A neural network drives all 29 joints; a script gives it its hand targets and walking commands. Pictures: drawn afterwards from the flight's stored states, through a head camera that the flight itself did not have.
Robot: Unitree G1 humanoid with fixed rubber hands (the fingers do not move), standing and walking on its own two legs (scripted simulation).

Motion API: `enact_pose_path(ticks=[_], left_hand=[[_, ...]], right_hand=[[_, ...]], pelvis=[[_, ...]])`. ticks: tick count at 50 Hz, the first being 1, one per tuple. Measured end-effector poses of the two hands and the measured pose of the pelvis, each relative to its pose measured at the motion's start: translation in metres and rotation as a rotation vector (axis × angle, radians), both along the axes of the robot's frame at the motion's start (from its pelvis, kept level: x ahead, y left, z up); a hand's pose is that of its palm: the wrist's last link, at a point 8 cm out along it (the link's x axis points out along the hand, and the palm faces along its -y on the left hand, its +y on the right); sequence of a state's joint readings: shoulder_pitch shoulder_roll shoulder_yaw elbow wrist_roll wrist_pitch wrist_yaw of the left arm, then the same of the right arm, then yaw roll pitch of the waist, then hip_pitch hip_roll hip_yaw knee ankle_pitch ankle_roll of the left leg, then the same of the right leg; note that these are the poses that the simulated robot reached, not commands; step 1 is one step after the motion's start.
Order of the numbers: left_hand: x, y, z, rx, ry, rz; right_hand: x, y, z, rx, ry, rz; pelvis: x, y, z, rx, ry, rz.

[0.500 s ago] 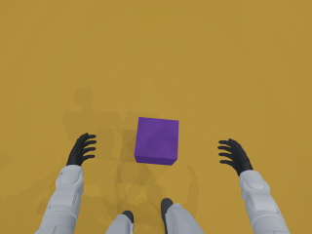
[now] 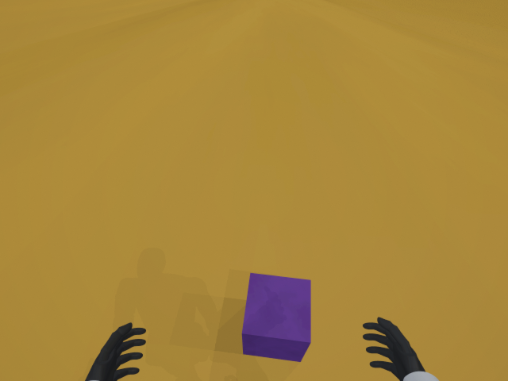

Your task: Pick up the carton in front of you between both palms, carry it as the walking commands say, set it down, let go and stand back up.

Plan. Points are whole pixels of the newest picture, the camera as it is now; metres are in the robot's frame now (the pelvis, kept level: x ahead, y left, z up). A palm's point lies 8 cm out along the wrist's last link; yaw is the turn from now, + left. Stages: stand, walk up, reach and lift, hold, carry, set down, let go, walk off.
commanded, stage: let go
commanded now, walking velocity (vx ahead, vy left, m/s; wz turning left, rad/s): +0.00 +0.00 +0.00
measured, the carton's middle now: (275, 318) +0.44 -0.08 -0.65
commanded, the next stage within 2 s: stand in 0.28 s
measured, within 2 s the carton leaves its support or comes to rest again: neither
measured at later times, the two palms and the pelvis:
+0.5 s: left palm out of the picture +0.12 +0.24 -0.11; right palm out of the picture +0.13 -0.28 -0.09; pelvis +0.02 -0.02 -0.01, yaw -2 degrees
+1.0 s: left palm out of the picture +0.13 +0.22 -0.13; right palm out of the picture +0.07 -0.29 -0.13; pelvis +0.05 -0.03 -0.02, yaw -5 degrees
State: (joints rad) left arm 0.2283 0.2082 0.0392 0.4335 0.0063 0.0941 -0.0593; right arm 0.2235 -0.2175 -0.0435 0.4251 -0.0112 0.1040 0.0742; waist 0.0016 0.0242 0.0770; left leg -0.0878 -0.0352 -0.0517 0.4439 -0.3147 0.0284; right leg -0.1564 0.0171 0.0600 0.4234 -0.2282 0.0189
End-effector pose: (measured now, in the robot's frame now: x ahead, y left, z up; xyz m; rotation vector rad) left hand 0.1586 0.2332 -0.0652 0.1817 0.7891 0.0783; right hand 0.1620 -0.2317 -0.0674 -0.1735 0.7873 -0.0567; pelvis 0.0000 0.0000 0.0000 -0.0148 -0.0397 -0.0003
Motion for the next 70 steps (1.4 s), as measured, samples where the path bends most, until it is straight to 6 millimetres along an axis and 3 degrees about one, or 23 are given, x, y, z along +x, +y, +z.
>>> enact_pose_path(ticks=[8, 15, 21, 25, 38, 50, 70], left_hand=[[0.002, -0.005, 0.001, -0.006, 0.005, -0.004], [-0.003, -0.012, -0.007, 0.019, 0.002, 0.005], [-0.030, 0.001, -0.030, 0.098, 0.107, 0.008], [-0.038, 0.003, -0.041, 0.100, 0.166, 0.012], [-0.020, -0.013, -0.062, 0.081, 0.229, -0.004], [-0.025, -0.013, -0.068, 0.100, 0.287, -0.010], [-0.076, -0.007, -0.075, 0.106, 0.446, 0.007]], right_hand=[[0.001, -0.002, 0.000, -0.005, 0.011, -0.001], [0.000, -0.020, 0.003, -0.071, 0.011, -0.029], [-0.018, -0.043, -0.015, -0.133, 0.010, -0.057], [-0.029, -0.051, -0.027, -0.134, 0.060, -0.081], [-0.048, -0.056, -0.049, -0.124, 0.168, -0.153], [-0.088, -0.057, -0.063, -0.121, 0.295, -0.201], [-0.162, -0.040, -0.076, -0.083, 0.497, -0.241]], pelvis=[[0.000, -0.003, 0.000, 0.000, -0.031, 0.004], [0.001, -0.010, -0.003, 0.005, -0.013, -0.008], [0.013, -0.016, -0.007, 0.000, 0.070, -0.022], [0.024, -0.019, -0.010, 0.002, 0.098, -0.034], [0.046, -0.025, -0.018, 0.008, 0.123, -0.060], [0.045, -0.025, -0.020, 0.018, 0.107, -0.081], [0.030, -0.020, -0.014, 0.020, 0.058, -0.103]])
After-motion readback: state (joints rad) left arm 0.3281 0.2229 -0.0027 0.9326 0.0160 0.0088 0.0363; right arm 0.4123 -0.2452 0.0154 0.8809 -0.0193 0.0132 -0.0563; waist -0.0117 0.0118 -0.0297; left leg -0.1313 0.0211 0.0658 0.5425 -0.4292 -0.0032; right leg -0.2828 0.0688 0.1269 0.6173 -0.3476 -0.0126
